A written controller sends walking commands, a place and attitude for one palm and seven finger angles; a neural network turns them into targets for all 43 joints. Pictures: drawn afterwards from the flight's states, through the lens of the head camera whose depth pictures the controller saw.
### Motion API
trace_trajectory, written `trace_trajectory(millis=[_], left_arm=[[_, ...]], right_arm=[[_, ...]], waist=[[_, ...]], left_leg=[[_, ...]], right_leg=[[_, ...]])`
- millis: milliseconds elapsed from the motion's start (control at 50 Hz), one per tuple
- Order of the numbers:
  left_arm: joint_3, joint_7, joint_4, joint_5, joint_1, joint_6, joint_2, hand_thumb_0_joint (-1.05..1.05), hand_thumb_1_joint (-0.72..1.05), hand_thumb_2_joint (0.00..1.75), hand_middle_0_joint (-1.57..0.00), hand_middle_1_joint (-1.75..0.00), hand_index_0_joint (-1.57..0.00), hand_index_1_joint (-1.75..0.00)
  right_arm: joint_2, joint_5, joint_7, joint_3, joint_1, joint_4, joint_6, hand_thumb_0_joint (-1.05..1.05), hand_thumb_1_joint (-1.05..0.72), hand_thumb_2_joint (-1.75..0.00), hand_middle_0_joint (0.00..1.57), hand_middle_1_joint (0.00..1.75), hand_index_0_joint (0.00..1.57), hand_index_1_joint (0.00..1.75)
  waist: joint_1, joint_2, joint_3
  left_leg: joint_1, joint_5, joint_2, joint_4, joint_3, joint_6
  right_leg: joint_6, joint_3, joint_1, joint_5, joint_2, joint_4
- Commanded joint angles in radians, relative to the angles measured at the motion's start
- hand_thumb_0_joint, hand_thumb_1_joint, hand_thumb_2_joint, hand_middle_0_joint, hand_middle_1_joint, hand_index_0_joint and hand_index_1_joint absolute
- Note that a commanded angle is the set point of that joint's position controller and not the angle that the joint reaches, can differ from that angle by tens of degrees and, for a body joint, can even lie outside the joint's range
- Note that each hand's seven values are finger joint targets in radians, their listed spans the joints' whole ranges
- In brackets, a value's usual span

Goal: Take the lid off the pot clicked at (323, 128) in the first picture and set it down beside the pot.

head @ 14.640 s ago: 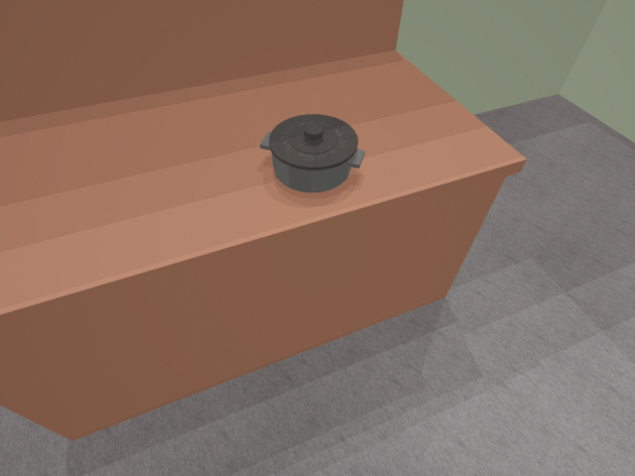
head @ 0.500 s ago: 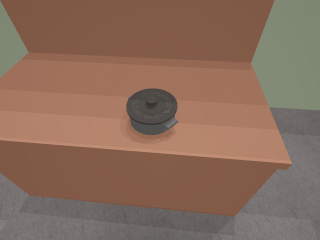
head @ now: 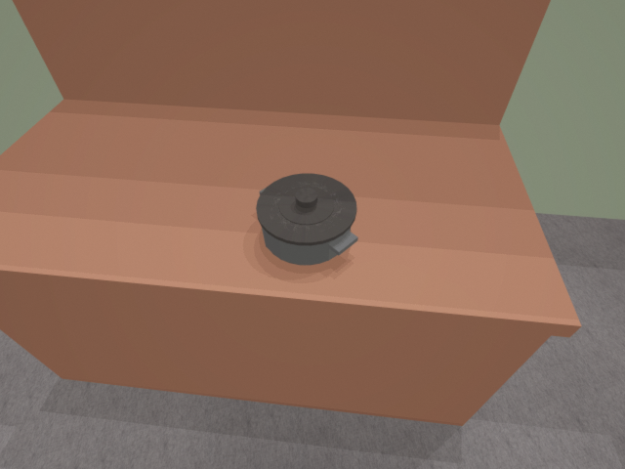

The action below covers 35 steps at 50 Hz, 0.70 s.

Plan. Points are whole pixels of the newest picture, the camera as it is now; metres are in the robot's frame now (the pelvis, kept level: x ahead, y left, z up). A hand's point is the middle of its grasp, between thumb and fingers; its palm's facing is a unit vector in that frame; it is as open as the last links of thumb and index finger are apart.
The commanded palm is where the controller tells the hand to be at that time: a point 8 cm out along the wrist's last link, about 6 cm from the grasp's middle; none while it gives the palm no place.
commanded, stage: come to a stop and stand still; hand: left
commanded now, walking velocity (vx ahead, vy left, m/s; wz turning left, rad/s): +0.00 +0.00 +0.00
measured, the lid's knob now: (306, 197) +0.58 +0.05 +0.00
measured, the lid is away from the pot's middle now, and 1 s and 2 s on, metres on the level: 0.00 0.00 0.00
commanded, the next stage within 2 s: look again from close up in 0.04 s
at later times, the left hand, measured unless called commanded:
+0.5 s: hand out of the picture -0.01 +0.16 -0.17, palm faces +0.01 -0.98 -0.20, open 7.3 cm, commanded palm none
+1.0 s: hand out of the picture -0.01 +0.15 -0.17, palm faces +0.01 -0.98 -0.17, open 7.3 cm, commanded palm none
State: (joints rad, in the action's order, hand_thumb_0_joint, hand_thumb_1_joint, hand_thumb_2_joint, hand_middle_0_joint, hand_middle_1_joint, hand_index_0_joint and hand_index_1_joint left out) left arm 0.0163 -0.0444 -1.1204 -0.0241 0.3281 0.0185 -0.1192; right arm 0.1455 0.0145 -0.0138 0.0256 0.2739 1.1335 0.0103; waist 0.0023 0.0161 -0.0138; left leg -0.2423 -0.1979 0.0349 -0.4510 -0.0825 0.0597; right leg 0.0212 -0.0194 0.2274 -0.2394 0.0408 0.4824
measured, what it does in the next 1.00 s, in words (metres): stands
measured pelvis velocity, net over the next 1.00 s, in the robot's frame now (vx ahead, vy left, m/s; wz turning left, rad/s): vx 0.01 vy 0.00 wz -0.01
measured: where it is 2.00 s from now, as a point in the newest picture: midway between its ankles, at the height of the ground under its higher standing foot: outside the picture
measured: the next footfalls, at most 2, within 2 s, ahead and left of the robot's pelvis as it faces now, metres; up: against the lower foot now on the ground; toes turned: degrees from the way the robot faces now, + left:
none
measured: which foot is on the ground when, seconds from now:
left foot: down 0.00-1.00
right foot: down 0.00-1.00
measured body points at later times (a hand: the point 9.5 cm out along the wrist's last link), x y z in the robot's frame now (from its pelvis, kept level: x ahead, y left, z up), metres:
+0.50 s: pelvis +0.00 +0.00 +0.00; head +0.01 -0.01 +0.45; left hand -0.01 +0.22 -0.16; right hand -0.01 -0.21 -0.16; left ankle +0.03 +0.08 -0.74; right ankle +0.01 -0.13 -0.74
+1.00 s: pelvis +0.01 +0.00 +0.00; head +0.02 +0.00 +0.45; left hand -0.01 +0.21 -0.16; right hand -0.01 -0.21 -0.16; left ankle +0.03 +0.08 -0.74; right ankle +0.01 -0.13 -0.74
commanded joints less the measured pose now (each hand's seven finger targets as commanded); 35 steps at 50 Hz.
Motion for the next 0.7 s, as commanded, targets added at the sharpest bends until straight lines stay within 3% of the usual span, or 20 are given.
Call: trace_trajectory(millis=[0, 120, 140, 220, 240, 320, 400, 480, 680], left_arm=[[-0.02, -0.006, 0.025, 0.005, 0.081, 0.013, -0.107, 0.0, 0.9, 0.9, -0.2, -0.3, -0.2, -0.3], [-0.022, -0.005, 0.031, 0.003, 0.079, 0.012, -0.111, 0.0, 0.9, 0.9, -0.2, -0.3, -0.2, -0.3], [-0.023, -0.005, 0.031, 0.004, 0.078, 0.011, -0.117, 0.0, 0.9, 0.9, -0.2, -0.3, -0.2, -0.3], [-0.023, -0.005, 0.032, 0.004, 0.077, 0.012, -0.114, 0.0, 0.9, 0.9, -0.2, -0.3, -0.2, -0.3], [-0.023, -0.004, 0.035, 0.005, 0.076, 0.011, -0.12, 0.0, 0.9, 0.9, -0.2, -0.3, -0.2, -0.3], [-0.023, -0.005, 0.036, 0.005, 0.077, 0.011, -0.115, 0.0, 0.9, 0.9, -0.2, -0.3, -0.2, -0.3], [-0.024, -0.005, 0.036, 0.006, 0.08, 0.012, -0.114, 0.0, 0.9, 0.9, -0.2, -0.3, -0.2, -0.3], [-0.023, -0.006, 0.036, 0.006, 0.084, 0.01, -0.11, 0.0, 0.9, 0.9, -0.2, -0.3, -0.2, -0.3], [-0.025, -0.006, 0.036, 0.005, 0.093, 0.011, -0.099, 0.0, 0.9, 0.9, -0.2, -0.3, -0.2, -0.3]], right_arm=[[0.077, -0.004, 0.0, 0.009, 0.047, -0.033, 0.016, 0.0, -0.9, -0.9, 0.2, 0.3, 0.2, 0.3], [0.076, -0.005, 0.001, 0.009, 0.051, -0.038, 0.016, 0.0, -0.9, -0.9, 0.2, 0.3, 0.2, 0.3], [0.071, -0.006, 0.001, 0.009, 0.052, -0.039, 0.016, 0.0, -0.9, -0.9, 0.2, 0.3, 0.2, 0.3], [0.072, -0.005, 0.001, 0.009, 0.057, -0.037, 0.015, 0.0, -0.9, -0.9, 0.2, 0.3, 0.2, 0.3], [0.067, -0.006, 0.001, 0.008, 0.058, -0.039, 0.014, 0.0, -0.9, -0.9, 0.2, 0.3, 0.2, 0.3], [0.068, -0.005, 0.001, 0.009, 0.066, -0.036, 0.014, 0.0, -0.9, -0.9, 0.2, 0.3, 0.2, 0.3], [0.067, -0.006, 0.0, 0.008, 0.077, -0.033, 0.016, 0.0, -0.9, -0.9, 0.2, 0.3, 0.2, 0.3], [0.061, -0.006, -0.001, 0.008, 0.077, -0.032, 0.015, 0.0, -0.9, -0.9, 0.2, 0.3, 0.2, 0.3], [0.051, -0.007, -0.003, 0.008, 0.091, -0.028, 0.017, 0.0, -0.9, -0.9, 0.2, 0.3, 0.2, 0.3]], waist=[[0.0, -0.01, -0.06], [-0.001, 0.0, -0.059], [0.003, -0.025, -0.055], [-0.002, -0.012, -0.059], [0.002, -0.034, -0.064], [-0.002, -0.002, -0.063], [-0.002, -0.027, -0.041], [0.0, -0.013, -0.069], [0.0, -0.017, -0.055]], left_leg=[[0.02, -0.069, -0.129, 0.119, 0.162, -0.011], [0.022, -0.068, -0.129, 0.123, 0.159, -0.012], [0.02, -0.061, -0.135, 0.125, 0.162, -0.007], [0.025, -0.055, -0.127, 0.114, 0.153, -0.013], [0.018, -0.058, -0.132, 0.116, 0.154, -0.011], [0.021, -0.068, -0.129, 0.116, 0.153, -0.014], [0.029, -0.028, -0.13, 0.107, 0.149, -0.012], [0.018, -0.04, -0.132, 0.111, 0.151, -0.012], [0.022, -0.038, -0.134, 0.114, 0.152, -0.009]], right_leg=[[-0.06, 0.082, 0.077, 0.007, 0.07, -0.093], [-0.059, 0.087, 0.076, 0.01, 0.07, -0.096], [-0.057, 0.078, 0.065, 0.018, 0.069, -0.098], [-0.06, 0.094, 0.076, 0.007, 0.075, -0.106], [-0.058, 0.085, 0.073, 0.005, 0.071, -0.11], [-0.061, 0.094, 0.082, -0.011, 0.074, -0.109], [-0.06, 0.092, 0.061, 0.026, 0.076, -0.101], [-0.06, 0.093, 0.073, 0.019, 0.071, -0.102], [-0.059, 0.089, 0.062, 0.032, 0.07, -0.097]])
